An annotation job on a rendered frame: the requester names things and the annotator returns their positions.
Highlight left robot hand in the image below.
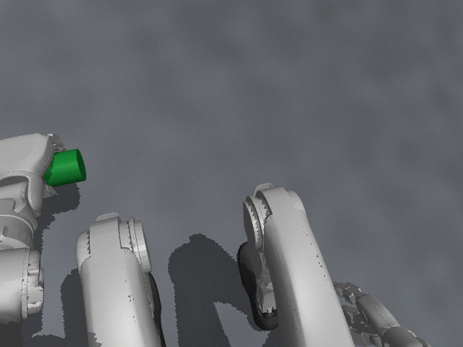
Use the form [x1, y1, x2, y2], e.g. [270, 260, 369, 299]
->
[0, 133, 66, 199]

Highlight right robot arm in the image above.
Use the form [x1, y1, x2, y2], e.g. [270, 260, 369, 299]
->
[381, 326, 431, 347]

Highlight can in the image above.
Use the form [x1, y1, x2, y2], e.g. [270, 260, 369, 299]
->
[43, 149, 86, 187]

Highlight right robot foot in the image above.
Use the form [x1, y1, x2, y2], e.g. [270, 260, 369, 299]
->
[237, 242, 279, 331]

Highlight left robot foot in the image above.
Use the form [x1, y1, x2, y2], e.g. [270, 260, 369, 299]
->
[148, 273, 166, 347]

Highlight left robot arm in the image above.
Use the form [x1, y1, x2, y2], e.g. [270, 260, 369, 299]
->
[0, 171, 44, 347]

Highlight right robot hand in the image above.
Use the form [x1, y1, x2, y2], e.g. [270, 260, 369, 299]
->
[332, 282, 401, 347]

